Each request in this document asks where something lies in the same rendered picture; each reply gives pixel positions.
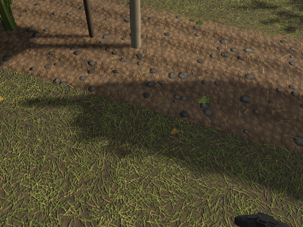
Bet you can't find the robot right hand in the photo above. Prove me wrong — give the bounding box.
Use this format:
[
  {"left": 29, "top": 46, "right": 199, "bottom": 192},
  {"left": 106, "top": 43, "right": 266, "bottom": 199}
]
[{"left": 234, "top": 212, "right": 293, "bottom": 227}]

